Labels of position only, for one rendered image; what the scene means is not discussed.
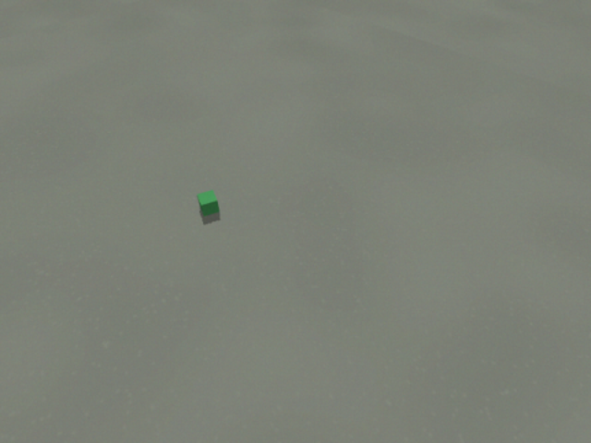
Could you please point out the cube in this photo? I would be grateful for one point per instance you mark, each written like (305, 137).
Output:
(208, 203)

